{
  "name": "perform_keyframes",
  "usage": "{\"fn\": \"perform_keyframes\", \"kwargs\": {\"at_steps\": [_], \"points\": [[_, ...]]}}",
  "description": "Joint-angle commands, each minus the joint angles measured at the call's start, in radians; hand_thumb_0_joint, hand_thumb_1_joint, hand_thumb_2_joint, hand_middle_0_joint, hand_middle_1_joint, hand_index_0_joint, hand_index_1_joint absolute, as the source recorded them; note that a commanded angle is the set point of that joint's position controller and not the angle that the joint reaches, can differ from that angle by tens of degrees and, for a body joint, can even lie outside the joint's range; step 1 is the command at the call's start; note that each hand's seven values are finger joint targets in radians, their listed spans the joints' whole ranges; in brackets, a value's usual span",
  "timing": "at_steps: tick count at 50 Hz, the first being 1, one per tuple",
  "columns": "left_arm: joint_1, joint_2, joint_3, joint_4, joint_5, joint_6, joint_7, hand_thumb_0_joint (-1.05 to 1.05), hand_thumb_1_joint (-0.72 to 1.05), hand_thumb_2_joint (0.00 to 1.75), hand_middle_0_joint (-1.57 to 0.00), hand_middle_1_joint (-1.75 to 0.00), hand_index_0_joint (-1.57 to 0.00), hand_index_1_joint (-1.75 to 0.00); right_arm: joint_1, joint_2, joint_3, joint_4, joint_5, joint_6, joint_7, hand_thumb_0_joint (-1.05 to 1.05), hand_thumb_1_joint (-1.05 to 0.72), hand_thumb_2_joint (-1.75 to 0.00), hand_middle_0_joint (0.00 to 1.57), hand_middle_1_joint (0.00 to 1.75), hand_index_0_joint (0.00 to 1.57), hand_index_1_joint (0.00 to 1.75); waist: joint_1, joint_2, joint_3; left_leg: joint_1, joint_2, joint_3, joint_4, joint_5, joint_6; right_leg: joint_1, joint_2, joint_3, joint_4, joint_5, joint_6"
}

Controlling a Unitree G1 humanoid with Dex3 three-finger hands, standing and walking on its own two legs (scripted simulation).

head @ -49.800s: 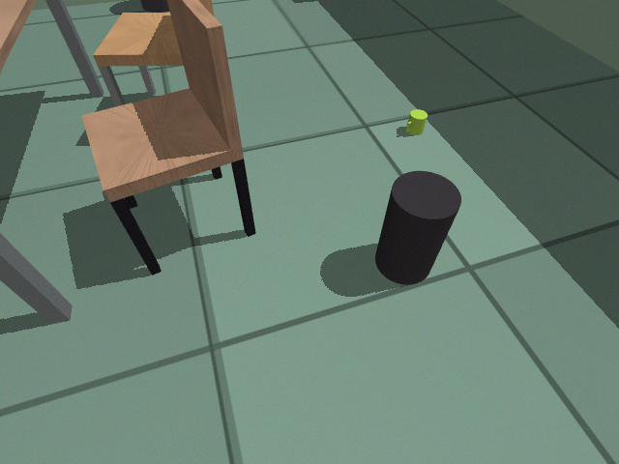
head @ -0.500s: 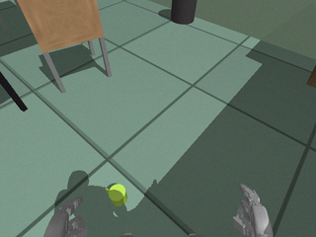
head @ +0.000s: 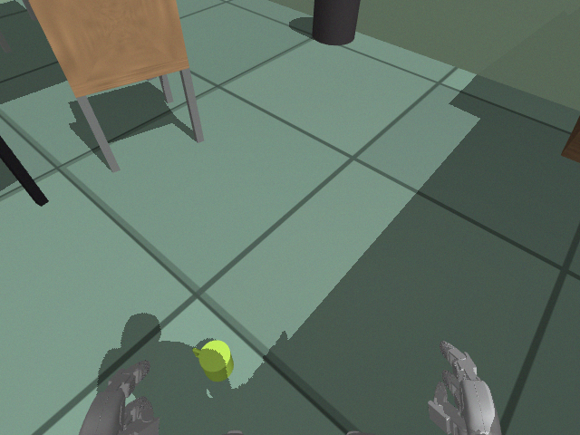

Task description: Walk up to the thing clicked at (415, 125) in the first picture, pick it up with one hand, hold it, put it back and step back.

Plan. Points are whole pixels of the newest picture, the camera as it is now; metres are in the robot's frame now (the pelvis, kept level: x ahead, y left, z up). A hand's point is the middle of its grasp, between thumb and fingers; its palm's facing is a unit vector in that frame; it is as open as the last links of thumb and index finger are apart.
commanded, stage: home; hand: left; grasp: from above
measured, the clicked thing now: (212, 359) +0.45 +0.22 -0.66
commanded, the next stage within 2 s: stand in 0.40 s
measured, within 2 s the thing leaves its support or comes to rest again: neither
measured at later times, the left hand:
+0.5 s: hand (157, 431) +0.16 +0.18 -0.05, palm faces +0.04 -0.98 -0.20, open 7.4 cm
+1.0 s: hand out of the picture +0.04 +0.24 -0.11, palm faces +0.04 -0.94 -0.33, open 7.4 cm
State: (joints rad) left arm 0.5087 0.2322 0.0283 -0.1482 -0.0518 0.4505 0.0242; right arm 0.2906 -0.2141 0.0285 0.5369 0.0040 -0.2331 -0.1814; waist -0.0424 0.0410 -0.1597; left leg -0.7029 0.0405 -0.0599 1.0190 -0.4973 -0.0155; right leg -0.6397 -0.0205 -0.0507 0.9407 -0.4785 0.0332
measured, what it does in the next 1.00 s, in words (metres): stands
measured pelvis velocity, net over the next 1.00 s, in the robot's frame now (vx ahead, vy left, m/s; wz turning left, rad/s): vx -0.01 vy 0.00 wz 0.01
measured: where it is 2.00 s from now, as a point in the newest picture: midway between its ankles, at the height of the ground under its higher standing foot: outside the picture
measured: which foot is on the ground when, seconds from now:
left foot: down 0.00-1.00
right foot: down 0.00-1.00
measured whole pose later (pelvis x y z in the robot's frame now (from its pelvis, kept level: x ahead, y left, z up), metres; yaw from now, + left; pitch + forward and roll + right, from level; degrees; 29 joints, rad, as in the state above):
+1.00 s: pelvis -0.01 +0.00 +0.05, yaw +1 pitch -2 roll -1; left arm 0.24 0.29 0.04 0.93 0.04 0.03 0.04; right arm 0.19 -0.28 -0.04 0.97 -0.04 0.00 -0.02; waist 0.02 0.00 0.06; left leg -0.29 0.00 -0.03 0.65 -0.32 0.00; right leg -0.24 -0.06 -0.03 0.61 -0.33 0.04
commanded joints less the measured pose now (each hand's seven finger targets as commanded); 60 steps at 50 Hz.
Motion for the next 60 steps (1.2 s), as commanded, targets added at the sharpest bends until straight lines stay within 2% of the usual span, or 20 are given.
{"fn": "perform_keyframes", "kwargs": {"at_steps": [1,6,7,11,14,18,24,25,26,27,28,30,31,35,39,45,48,54,57,60], "points": [[-0.029,0.098,0.061,-0.201,-0.001,-0.051,0.007,0.0,0.9,0.9,-0.2,-0.3,-0.2,-0.3,-0.056,-0.132,-0.057,-0.152,0.0,-0.06,-0.015,0.0,-0.9,-0.9,0.2,0.3,0.2,0.3,0.0,0.028,-0.079,0.117,-0.027,0.014,-0.172,0.244,0.02,0.03,0.041,-0.025,-0.136,0.206,-0.032],[-0.011,0.093,0.059,-0.193,0.0,-0.047,0.006,0.0,0.9,0.9,-0.2,-0.3,-0.2,-0.3,-0.063,-0.132,-0.056,-0.157,0.001,-0.06,-0.013,0.0,-0.9,-0.9,0.2,0.3,0.2,0.3,0.002,0.022,-0.075,0.113,-0.025,0.002,-0.185,0.218,0.02,0.029,0.043,-0.031,-0.132,0.184,-0.032],[-0.018,0.109,0.076,-0.211,0.002,-0.048,0.009,0.0,0.9,0.9,-0.2,-0.3,-0.2,-0.3,-0.062,-0.133,-0.059,-0.158,0.001,-0.06,-0.013,0.0,-0.9,-0.9,0.2,0.3,0.2,0.3,0.011,0.038,-0.095,0.118,-0.025,0.008,-0.181,0.234,0.018,0.036,0.042,-0.028,-0.129,0.194,-0.035],[-0.019,0.093,0.053,-0.2,0.002,-0.047,0.005,0.0,0.9,0.9,-0.2,-0.3,-0.2,-0.3,-0.057,-0.135,-0.059,-0.159,0.001,-0.056,-0.01,0.0,-0.9,-0.9,0.2,0.3,0.2,0.3,0.0,0.032,-0.095,0.128,-0.021,0.001,-0.176,0.263,0.016,0.03,0.045,-0.03,-0.12,0.215,-0.034],[-0.006,0.098,0.072,-0.193,-0.005,-0.047,0.007,0.0,0.9,0.9,-0.2,-0.3,-0.2,-0.3,-0.06,-0.129,-0.057,-0.16,0.002,-0.055,-0.013,0.0,-0.9,-0.9,0.2,0.3,0.2,0.3,0.004,0.003,-0.099,0.112,-0.031,0.02,-0.156,0.264,0.024,0.047,0.039,-0.024,-0.136,0.229,-0.029],[-0.024,0.104,0.066,-0.197,0.0,-0.048,0.006,0.0,0.9,0.9,-0.2,-0.3,-0.2,-0.3,-0.061,-0.131,-0.058,-0.162,0.001,-0.058,-0.014,0.0,-0.9,-0.9,0.2,0.3,0.2,0.3,0.0,0.015,-0.083,0.106,-0.03,0.02,-0.168,0.211,0.024,0.023,0.04,-0.023,-0.139,0.182,-0.03],[-0.021,0.096,0.058,-0.193,0.0,-0.047,0.007,0.0,0.9,0.9,-0.2,-0.3,-0.2,-0.3,-0.053,-0.132,-0.059,-0.161,0.001,-0.055,-0.013,0.0,-0.9,-0.9,0.2,0.3,0.2,0.3,-0.005,0.012,-0.101,0.114,-0.03,0.017,-0.159,0.255,0.023,0.038,0.04,-0.024,-0.131,0.222,-0.031],[-0.301,0.183,0.063,0.158,0.123,-0.257,0.047,0.0,0.9,0.9,-0.2,-0.3,-0.2,-0.3,-0.122,-0.234,-0.089,0.092,-0.119,0.055,0.047,0.0,-0.9,-0.9,0.2,0.3,0.2,0.3,0.081,-0.064,0.148,0.097,-0.006,-0.019,-0.234,0.403,0.068,0.248,-0.044,0.042,-0.181,0.181,-0.062],[-0.22,0.204,0.085,0.336,0.127,-0.323,0.041,0.0,0.9,0.9,-0.2,-0.3,-0.2,-0.3,-0.135,-0.245,-0.109,0.097,-0.123,0.094,0.078,0.0,-0.9,-0.9,0.2,0.3,0.2,0.3,0.073,-0.104,0.077,0.159,-0.017,0.016,-0.233,0.362,0.082,0.252,-0.063,0.113,-0.221,0.152,-0.093],[-0.218,0.216,0.081,0.381,0.13,-0.354,0.035,0.0,0.9,0.9,-0.2,-0.3,-0.2,-0.3,-0.126,-0.24,-0.106,0.093,-0.129,0.11,0.096,0.0,-0.9,-0.9,0.2,0.3,0.2,0.3,0.059,-0.133,0.076,0.195,-0.019,0.021,-0.24,0.321,0.088,0.225,-0.08,0.152,-0.238,0.134,-0.11],[-0.235,0.214,0.07,0.408,0.128,-0.373,0.028,0.0,0.9,0.9,-0.2,-0.3,-0.2,-0.3,-0.118,-0.244,-0.104,0.084,-0.129,0.124,0.11,0.0,-0.9,-0.9,0.2,0.3,0.2,0.3,0.044,-0.094,0.099,0.203,-0.025,0.001,-0.265,0.29,0.08,0.184,-0.057,0.135,-0.243,0.115,-0.111],[-0.26,0.218,0.062,0.484,0.12,-0.401,0.02,0.0,0.9,0.9,-0.2,-0.3,-0.2,-0.3,-0.111,-0.218,-0.102,0.121,-0.078,0.131,0.144,0.0,-0.9,-0.9,0.2,0.3,0.2,0.3,0.064,-0.026,0.058,0.26,-0.023,-0.012,-0.306,0.26,0.081,0.267,-0.068,0.107,-0.226,0.147,-0.09],[-0.263,0.217,0.065,0.521,0.116,-0.404,0.017,0.0,0.9,0.9,-0.2,-0.3,-0.2,-0.3,-0.128,-0.22,-0.104,0.139,-0.067,0.138,0.156,0.0,-0.9,-0.9,0.2,0.3,0.2,0.3,0.077,-0.063,0.08,0.282,-0.028,0.001,-0.317,0.238,0.073,0.236,-0.074,0.127,-0.256,0.122,-0.088],[-0.3,0.206,0.066,0.675,0.103,-0.424,0.016,0.0,0.9,0.9,-0.2,-0.3,-0.2,-0.3,-0.151,-0.229,-0.119,0.19,-0.055,0.161,0.171,0.0,-0.9,-0.9,0.2,0.3,0.2,0.3,0.077,-0.022,0.072,0.318,-0.005,-0.042,-0.38,0.176,0.078,0.272,-0.067,0.099,-0.303,0.1,-0.065],[-0.308,0.203,0.068,0.797,0.101,-0.452,0.017,0.0,0.9,0.9,-0.2,-0.3,-0.2,-0.3,-0.142,-0.236,-0.121,0.244,-0.058,0.171,0.165,0.0,-0.9,-0.9,0.2,0.3,0.2,0.3,0.07,-0.019,0.059,0.395,0.015,-0.055,-0.408,0.357,0.08,0.336,-0.063,0.078,-0.309,0.267,-0.053],[-0.314,0.221,0.065,0.943,0.09,-0.463,0.021,0.0,0.9,0.9,-0.2,-0.3,-0.2,-0.3,-0.127,-0.246,-0.119,0.329,-0.048,0.197,0.152,0.0,-0.9,-0.9,0.2,0.3,0.2,0.3,0.057,-0.036,0.124,0.442,0.019,-0.058,-0.478,0.355,0.072,0.379,-0.077,0.089,-0.409,0.295,-0.059],[-0.303,0.222,0.059,1.007,0.087,-0.462,0.023,0.0,0.9,0.9,-0.2,-0.3,-0.2,-0.3,-0.135,-0.252,-0.116,0.369,-0.044,0.204,0.149,0.0,-0.9,-0.9,0.2,0.3,0.2,0.3,0.062,-0.014,0.14,0.457,0.031,-0.072,-0.527,0.345,0.067,0.42,-0.078,0.082,-0.453,0.297,-0.054],[-0.312,0.231,0.05,1.098,0.083,-0.463,0.024,0.0,0.9,0.9,-0.2,-0.3,-0.2,-0.3,-0.135,-0.262,-0.108,0.43,-0.033,0.204,0.144,0.0,-0.9,-0.9,0.2,0.3,0.2,0.3,0.058,-0.011,0.145,0.528,0.046,-0.07,-0.59,0.449,0.054,0.485,-0.087,0.078,-0.517,0.36,-0.044],[-0.327,0.229,0.047,1.13,0.082,-0.46,0.024,0.0,0.9,0.9,-0.2,-0.3,-0.2,-0.3,-0.144,-0.258,-0.103,0.448,-0.032,0.207,0.144,0.0,-0.9,-0.9,0.2,0.3,0.2,0.3,0.057,-0.007,0.164,0.525,0.053,-0.073,-0.633,0.422,0.055,0.507,-0.087,0.07,-0.548,0.326,-0.038],[-0.337,0.232,0.044,1.16,0.084,-0.459,0.019,0.0,0.9,0.9,-0.2,-0.3,-0.2,-0.3,-0.154,-0.261,-0.101,0.467,-0.031,0.209,0.146,0.0,-0.9,-0.9,0.2,0.3,0.2,0.3,0.058,-0.014,0.202,0.504,0.051,-0.077,-0.679,0.335,0.045,0.516,-0.086,0.07,-0.578,0.285,-0.036]]}}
